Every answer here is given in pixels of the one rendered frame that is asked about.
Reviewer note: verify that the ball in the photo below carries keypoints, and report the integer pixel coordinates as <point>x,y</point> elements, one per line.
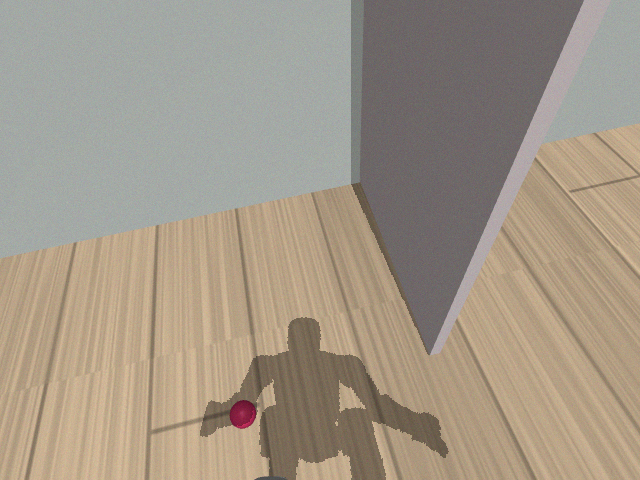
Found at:
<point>242,414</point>

